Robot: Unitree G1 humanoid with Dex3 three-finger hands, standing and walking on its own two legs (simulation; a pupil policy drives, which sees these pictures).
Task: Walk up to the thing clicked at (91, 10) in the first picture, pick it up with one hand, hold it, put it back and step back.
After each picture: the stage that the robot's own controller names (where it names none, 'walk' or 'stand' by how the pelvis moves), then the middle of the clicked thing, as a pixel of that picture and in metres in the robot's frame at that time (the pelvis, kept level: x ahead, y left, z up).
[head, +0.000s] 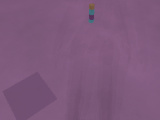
stand; (91, 13) +1.82 -0.11 -0.65
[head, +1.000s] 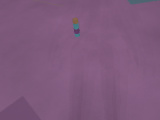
walk; (76, 27) +1.68 +0.22 -0.63
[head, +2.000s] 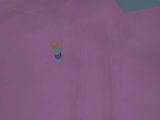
walk; (56, 52) +1.11 +0.39 -0.65
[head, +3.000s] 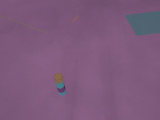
walk; (60, 84) +0.73 +0.26 -0.64
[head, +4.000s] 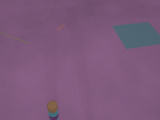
walk; (53, 112) +0.49 +0.17 -0.64
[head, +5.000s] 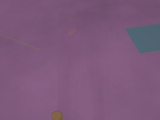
stand; out of the picture +0.42 +0.20 -0.65
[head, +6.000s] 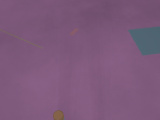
stand; out of the picture +0.42 +0.18 -0.65
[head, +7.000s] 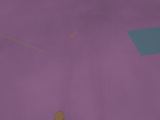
stand; out of the picture +0.43 +0.18 -0.66
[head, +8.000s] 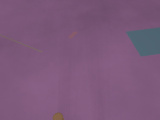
stand; out of the picture +0.43 +0.19 -0.66
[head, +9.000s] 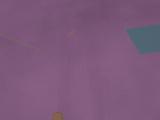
go down; out of the picture +0.42 +0.19 -0.66
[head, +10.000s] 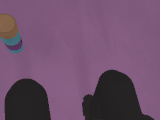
go down; (11, 37) +0.51 +0.22 -0.25
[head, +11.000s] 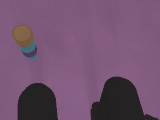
approach; (27, 45) +0.50 +0.20 -0.27
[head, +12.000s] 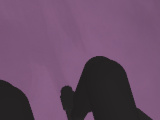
close in; out of the picture +0.50 +0.26 -0.17
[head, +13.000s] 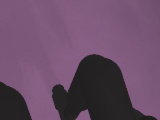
close; out of the picture +0.49 +0.27 -0.17
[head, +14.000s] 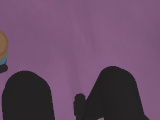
lift; out of the picture +0.37 +0.25 -0.14
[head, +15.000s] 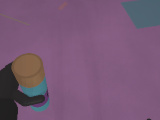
lift; (35, 87) +0.31 +0.16 +0.03
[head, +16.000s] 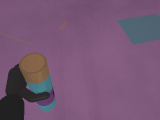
hold; (41, 86) +0.32 +0.14 +0.04
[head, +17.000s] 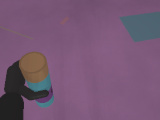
hold; (40, 84) +0.33 +0.15 +0.02
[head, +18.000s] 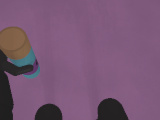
crouch; (23, 58) +0.41 +0.18 -0.04
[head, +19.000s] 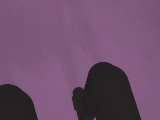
lower; out of the picture +0.50 +0.23 -0.12
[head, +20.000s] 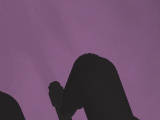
lower; out of the picture +0.49 +0.27 -0.18
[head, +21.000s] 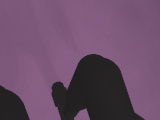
lower; out of the picture +0.48 +0.27 -0.18
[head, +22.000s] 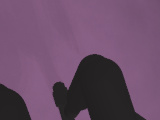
lower; out of the picture +0.47 +0.27 -0.18
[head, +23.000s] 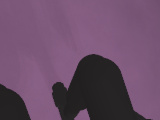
lower; out of the picture +0.47 +0.27 -0.18
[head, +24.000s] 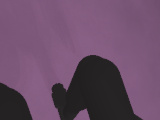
open; out of the picture +0.48 +0.25 -0.18
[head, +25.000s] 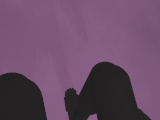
stand; out of the picture +0.47 +0.24 -0.19
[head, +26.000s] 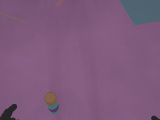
stand; (52, 104) +0.43 +0.17 -0.54
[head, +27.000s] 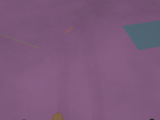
stand; out of the picture +0.41 +0.16 -0.60
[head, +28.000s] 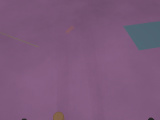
stand; out of the picture +0.41 +0.16 -0.60
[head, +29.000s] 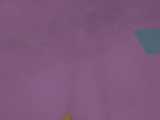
stand; out of the picture +0.43 +0.15 -0.65
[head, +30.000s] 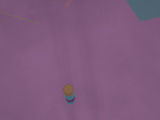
walk; (69, 95) +0.49 +0.11 -0.63
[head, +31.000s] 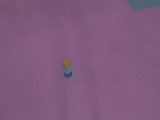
walk; (67, 70) +0.72 +0.14 -0.63
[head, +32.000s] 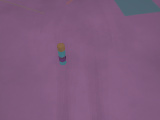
stand; (61, 54) +1.04 +0.23 -0.63
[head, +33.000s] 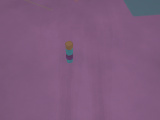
stand; (69, 52) +1.05 +0.14 -0.65
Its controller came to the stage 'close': yes
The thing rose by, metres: 0.68
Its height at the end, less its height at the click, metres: +0.00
